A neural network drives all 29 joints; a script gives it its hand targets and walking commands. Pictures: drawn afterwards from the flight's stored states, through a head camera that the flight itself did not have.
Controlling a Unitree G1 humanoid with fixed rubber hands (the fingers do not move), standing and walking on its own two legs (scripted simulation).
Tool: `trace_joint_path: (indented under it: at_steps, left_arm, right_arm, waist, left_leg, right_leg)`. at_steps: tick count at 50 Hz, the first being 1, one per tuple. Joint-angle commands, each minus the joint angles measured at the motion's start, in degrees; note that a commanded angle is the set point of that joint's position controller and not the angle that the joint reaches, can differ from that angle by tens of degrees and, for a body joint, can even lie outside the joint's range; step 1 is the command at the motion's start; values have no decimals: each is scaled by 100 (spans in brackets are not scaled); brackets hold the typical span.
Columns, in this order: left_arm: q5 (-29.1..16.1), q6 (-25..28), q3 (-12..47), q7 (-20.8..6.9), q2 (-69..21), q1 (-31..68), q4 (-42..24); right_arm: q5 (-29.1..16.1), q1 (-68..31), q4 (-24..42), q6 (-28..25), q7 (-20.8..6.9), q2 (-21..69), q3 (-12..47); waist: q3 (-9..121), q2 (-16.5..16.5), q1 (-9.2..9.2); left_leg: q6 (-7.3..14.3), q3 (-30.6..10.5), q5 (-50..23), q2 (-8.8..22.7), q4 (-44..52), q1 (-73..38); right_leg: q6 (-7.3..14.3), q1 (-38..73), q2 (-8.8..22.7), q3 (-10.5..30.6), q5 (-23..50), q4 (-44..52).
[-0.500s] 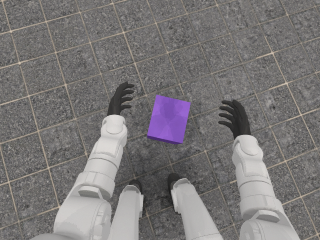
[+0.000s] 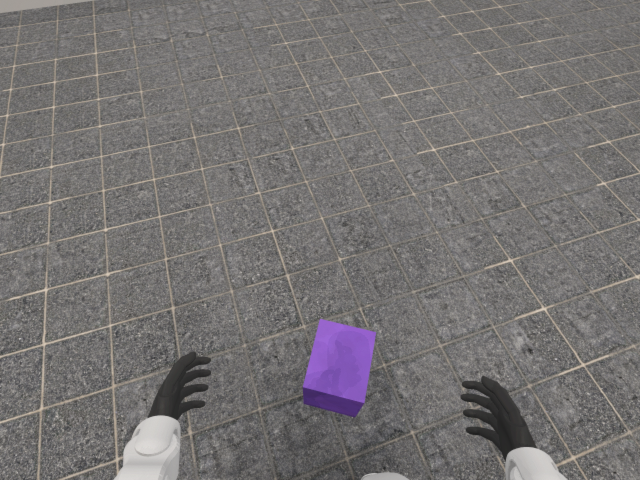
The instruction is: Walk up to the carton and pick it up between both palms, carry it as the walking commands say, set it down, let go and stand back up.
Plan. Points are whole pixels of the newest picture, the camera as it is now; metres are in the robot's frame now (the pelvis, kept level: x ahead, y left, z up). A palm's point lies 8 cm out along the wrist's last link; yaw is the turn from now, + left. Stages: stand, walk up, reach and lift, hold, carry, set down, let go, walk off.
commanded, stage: let go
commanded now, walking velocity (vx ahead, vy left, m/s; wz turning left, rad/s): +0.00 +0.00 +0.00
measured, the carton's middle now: (338, 369) +0.40 -0.07 -0.66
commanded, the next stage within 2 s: stand in 0.62 s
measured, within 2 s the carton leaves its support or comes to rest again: neither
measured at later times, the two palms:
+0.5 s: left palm (138, 437) +0.18 +0.23 -0.07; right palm (499, 425) +0.18 -0.22 -0.07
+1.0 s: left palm out of the picture +0.07 +0.29 -0.09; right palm (540, 478) +0.12 -0.27 -0.11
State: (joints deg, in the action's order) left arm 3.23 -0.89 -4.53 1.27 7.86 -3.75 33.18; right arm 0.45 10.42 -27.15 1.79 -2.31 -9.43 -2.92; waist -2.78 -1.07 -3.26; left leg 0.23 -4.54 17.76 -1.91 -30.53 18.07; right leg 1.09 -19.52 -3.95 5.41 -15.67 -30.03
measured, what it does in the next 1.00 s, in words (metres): stands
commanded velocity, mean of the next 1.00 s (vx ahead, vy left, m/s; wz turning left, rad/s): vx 0.00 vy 0.00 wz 0.00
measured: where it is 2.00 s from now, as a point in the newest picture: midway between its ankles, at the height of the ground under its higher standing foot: outside the picture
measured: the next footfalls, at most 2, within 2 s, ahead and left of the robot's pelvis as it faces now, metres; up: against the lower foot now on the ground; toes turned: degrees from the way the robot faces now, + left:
none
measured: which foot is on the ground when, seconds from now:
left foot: down 0.00-1.00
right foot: down 0.00-1.00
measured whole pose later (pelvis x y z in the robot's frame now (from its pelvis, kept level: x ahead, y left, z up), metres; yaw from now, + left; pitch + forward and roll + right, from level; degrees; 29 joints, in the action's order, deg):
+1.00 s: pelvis +0.00 -0.01 +0.00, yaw +3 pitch -1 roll +0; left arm 2.6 -0.1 -4.7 1.5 17.3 -14.3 46.9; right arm 2.5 14.3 -44.4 1.0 1.4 -16.2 -1.9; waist 0.8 2.3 0.7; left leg -0.4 -7.0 17.5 -1.8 -28.7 10.4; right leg 1.9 -10.5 -3.0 1.0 -16.0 -27.2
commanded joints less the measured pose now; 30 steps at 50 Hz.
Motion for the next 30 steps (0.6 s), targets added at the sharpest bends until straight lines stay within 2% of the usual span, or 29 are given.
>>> trace_joint_path:
  at_steps: [1,3,4,5,6,8,9,10,15,19,20,21,22,25,27,28,29,30]
  left_arm:
    - [-122,85,-24,-219,570,-347,-1045]
    - [-151,91,-17,-259,641,-616,-1317]
    - [-204,36,20,-307,663,-827,-1310]
    - [-179,44,-18,-314,687,-756,-1514]
    - [-204,4,-6,-341,707,-801,-1504]
    - [-263,-93,64,-386,732,-627,-1526]
    - [-260,-128,46,-407,709,-557,-1527]
    - [-289,-175,125,-425,696,-561,-1565]
    - [-414,-257,261,-434,670,-675,-1614]
    - [-472,-250,360,-309,705,-737,-1364]
    - [-468,-225,349,-265,730,-654,-1345]
    - [-490,-224,391,-243,726,-702,-1241]
    - [-465,-222,390,-218,680,-721,-1185]
    - [-481,-233,378,-152,676,-641,-1029]
    - [-449,-244,368,-134,632,-657,-896]
    - [-417,-239,392,-119,568,-625,-919]
    - [-451,-236,408,-101,619,-630,-889]
    - [-431,-225,395,-89,592,-690,-967]
  right_arm:
    - [-40,-52,817,-93,-6,-577,-165]
    - [-27,217,808,-66,-35,-547,-149]
    - [-4,478,738,-48,-40,-655,-218]
    - [-13,379,788,-44,-52,-617,-201]
    - [-14,359,725,0,-63,-642,-223]
    - [-13,216,634,82,-66,-708,-241]
    - [-21,0,675,115,-83,-713,-239]
    - [-26,-67,728,160,-92,-705,-260]
    - [92,-38,806,450,-6,-696,-297]
    - [221,24,734,740,129,-788,-316]
    - [231,-89,734,816,164,-836,-318]
    - [240,-124,751,871,204,-850,-304]
    - [278,-173,744,930,231,-943,-324]
    - [291,-540,712,1009,339,-1155,-413]
    - [321,-640,682,1023,419,-1259,-477]
    - [311,-762,681,1019,443,-1301,-502]
    - [278,-684,682,1000,471,-1366,-535]
    - [268,-575,745,996,500,-1361,-590]
  waist:
    - [1246,-40,181]
    - [1370,-37,203]
    - [1315,-69,108]
    - [1241,41,143]
    - [1100,117,179]
    - [733,230,116]
    - [594,227,161]
    - [564,421,171]
    - [653,319,209]
    - [629,156,225]
    - [648,307,268]
    - [624,202,305]
    - [599,254,338]
    - [464,103,467]
    - [613,-118,520]
    - [693,-35,596]
    - [701,-177,595]
    - [780,-149,615]
  left_leg:
    - [-102,394,-1449,-14,656,-779]
    - [-101,369,-1951,-34,721,-1004]
    - [-112,354,-2089,-24,746,-1172]
    - [-131,325,-2209,-16,761,-1213]
    - [-155,316,-2206,-14,795,-1196]
    - [-204,257,-2095,42,831,-1325]
    - [-232,250,-2019,70,844,-1266]
    - [-279,242,-2120,87,826,-1342]
    - [-325,160,-2399,166,642,-1563]
    - [-311,66,-2722,194,488,-1711]
    - [-341,76,-2963,202,445,-1680]
    - [-318,76,-2967,190,417,-1692]
    - [-329,74,-3115,215,392,-1712]
    - [-346,106,-3041,225,383,-1672]
    - [-327,126,-3057,197,329,-1623]
    - [-328,139,-3023,200,331,-1572]
    - [-317,142,-2976,177,332,-1626]
    - [-303,163,-3068,171,322,-1621]
  right_leg:
    - [-345,1563,240,-345,2051,517]
    - [-344,1782,178,-377,2566,496]
    - [-322,1744,143,-398,2624,543]
    - [-326,1694,131,-389,2627,554]
    - [-293,1644,117,-397,2465,577]
    - [-227,1323,94,-413,1909,639]
    - [-226,1270,93,-443,1720,639]
    - [-205,1234,82,-457,1620,607]
    - [-205,1140,52,-499,1455,411]
    - [-197,891,45,-470,1424,310]
    - [-208,808,29,-470,1451,281]
    - [-203,763,58,-453,1478,292]
    - [-229,704,51,-449,1428,268]
    - [-266,511,119,-456,1193,326]
    - [-326,574,196,-446,1449,353]
    - [-339,625,230,-444,1425,342]
    - [-380,566,273,-415,1527,405]
    - [-397,625,324,-384,1734,418]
